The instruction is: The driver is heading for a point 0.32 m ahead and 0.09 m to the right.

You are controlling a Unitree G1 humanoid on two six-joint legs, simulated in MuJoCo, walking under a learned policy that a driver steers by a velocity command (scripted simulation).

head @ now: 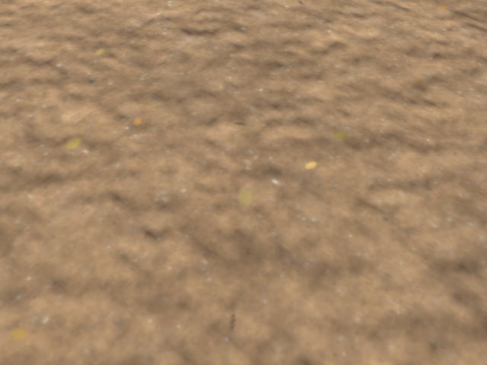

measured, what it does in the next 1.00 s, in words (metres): steps on the spot: right foot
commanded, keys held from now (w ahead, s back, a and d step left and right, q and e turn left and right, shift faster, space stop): no key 1.00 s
